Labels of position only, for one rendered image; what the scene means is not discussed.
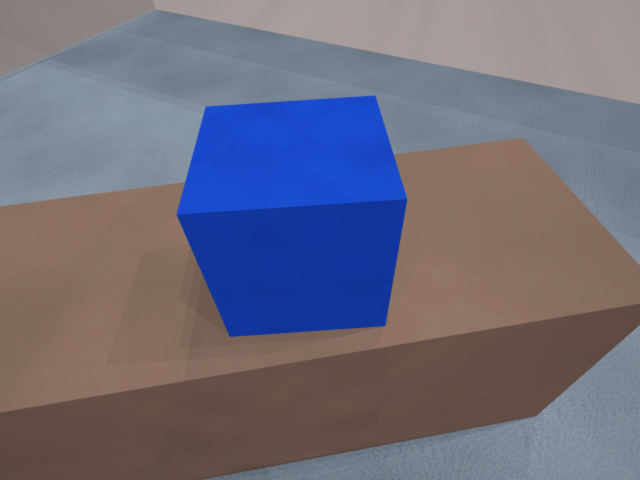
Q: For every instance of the carton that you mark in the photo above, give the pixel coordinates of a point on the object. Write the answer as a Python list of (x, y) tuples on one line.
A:
[(294, 212)]

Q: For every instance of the pedestal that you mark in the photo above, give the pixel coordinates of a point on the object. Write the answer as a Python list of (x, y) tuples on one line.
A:
[(115, 363)]

